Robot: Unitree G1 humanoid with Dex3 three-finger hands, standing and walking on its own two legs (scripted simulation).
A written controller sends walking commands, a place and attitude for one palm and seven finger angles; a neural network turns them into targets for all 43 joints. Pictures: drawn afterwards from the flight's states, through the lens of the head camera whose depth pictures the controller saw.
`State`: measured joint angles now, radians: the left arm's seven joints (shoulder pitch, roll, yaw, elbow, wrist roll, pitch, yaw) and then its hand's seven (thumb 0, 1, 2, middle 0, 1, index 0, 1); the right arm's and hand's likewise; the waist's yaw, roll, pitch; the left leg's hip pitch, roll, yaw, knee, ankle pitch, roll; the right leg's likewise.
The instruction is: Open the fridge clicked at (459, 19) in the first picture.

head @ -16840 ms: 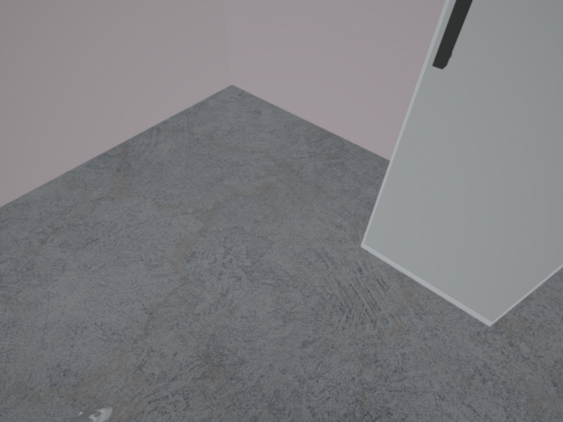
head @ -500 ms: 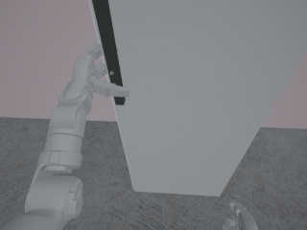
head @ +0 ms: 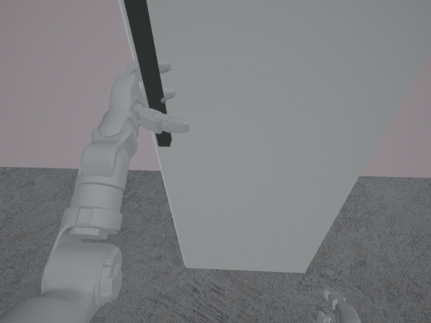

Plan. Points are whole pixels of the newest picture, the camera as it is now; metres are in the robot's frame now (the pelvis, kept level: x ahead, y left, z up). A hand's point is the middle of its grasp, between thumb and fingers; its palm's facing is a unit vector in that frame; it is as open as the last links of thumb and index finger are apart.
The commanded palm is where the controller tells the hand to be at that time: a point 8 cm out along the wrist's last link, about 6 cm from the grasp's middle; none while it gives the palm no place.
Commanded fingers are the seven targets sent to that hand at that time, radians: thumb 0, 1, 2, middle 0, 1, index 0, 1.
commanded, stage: slide the fingers in behind the handle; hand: left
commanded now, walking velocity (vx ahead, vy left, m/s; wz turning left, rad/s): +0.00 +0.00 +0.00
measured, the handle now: (153, 68) +0.47 +0.14 +0.27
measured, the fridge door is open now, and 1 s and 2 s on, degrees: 0 0 0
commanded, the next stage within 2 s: grip the handle and tug to test in 0.38 s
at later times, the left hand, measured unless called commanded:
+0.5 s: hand (161, 101) +0.41 +0.12 +0.24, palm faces +0.02 -1.00 -0.01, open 14.1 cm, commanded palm +0.39 +0.16 +0.23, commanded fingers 0.00 -0.41 0.34 -0.31 -1.21 -0.31 -1.21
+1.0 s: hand (161, 100) +0.42 +0.12 +0.24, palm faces +0.02 -1.00 -0.01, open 8.4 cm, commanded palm +0.39 +0.16 +0.23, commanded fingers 0.00 0.76 0.84 -0.44 -1.38 -0.44 -1.38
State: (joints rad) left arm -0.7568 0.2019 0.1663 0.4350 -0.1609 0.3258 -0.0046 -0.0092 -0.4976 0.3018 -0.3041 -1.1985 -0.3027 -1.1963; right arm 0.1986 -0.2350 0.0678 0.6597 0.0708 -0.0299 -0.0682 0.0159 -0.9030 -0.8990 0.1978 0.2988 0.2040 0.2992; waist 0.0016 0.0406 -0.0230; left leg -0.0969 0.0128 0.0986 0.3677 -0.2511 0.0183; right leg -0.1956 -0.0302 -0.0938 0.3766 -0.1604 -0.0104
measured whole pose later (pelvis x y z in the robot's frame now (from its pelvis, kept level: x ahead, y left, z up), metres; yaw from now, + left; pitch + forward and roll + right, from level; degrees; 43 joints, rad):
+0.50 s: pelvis +0.00 +0.00 +0.00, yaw +0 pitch -1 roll +0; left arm -0.74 0.19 0.15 0.40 -0.16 0.35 0.00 -0.01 -0.50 0.30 -0.30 -1.20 -0.27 -1.19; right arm 0.19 -0.24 0.06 0.66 0.07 -0.02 -0.07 0.02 -0.90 -0.90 0.20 0.30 0.20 0.30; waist 0.01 0.04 -0.02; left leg -0.09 0.01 0.09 0.36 -0.25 0.02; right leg -0.18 -0.03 -0.10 0.37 -0.16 -0.01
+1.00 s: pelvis +0.00 +0.00 +0.00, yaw +1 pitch -1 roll +0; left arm -0.76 0.19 0.14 0.42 -0.16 0.35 0.00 0.00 0.32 0.65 -0.38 -1.31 -0.34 -1.30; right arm 0.19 -0.23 0.07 0.66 0.07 -0.02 -0.07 0.02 -0.90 -0.90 0.20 0.30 0.20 0.30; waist 0.02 0.04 -0.02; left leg -0.09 0.01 0.09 0.36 -0.25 0.02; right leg -0.18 -0.03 -0.10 0.37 -0.16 -0.01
